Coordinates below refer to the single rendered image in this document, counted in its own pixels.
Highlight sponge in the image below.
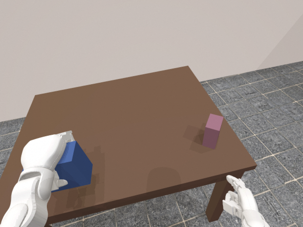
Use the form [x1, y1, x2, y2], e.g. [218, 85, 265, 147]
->
[22, 141, 93, 192]

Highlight robot right hand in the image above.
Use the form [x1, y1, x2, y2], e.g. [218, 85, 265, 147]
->
[223, 175, 259, 218]

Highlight robot left forearm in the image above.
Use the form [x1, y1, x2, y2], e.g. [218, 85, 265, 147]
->
[0, 167, 54, 227]

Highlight table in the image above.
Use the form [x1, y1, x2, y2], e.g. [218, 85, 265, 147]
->
[0, 66, 257, 227]

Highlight robot right forearm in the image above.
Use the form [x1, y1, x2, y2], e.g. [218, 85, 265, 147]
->
[241, 210, 270, 227]

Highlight robot left hand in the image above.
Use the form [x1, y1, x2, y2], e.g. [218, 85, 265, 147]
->
[21, 131, 75, 191]

